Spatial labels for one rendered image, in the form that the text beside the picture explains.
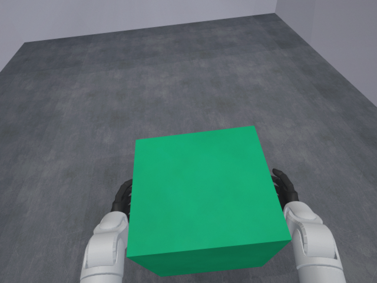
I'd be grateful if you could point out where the robot left hand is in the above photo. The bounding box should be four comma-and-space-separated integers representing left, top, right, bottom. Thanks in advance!
111, 179, 133, 223

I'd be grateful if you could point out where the right robot forearm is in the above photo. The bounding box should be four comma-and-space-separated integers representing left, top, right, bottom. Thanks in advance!
283, 201, 346, 283

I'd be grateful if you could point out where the left robot forearm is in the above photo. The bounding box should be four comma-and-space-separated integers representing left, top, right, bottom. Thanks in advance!
80, 211, 129, 283

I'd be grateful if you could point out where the carton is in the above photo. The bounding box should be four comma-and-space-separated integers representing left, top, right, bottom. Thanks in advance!
127, 126, 292, 277

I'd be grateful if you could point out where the robot right hand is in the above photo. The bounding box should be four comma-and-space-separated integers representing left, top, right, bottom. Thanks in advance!
271, 169, 299, 211

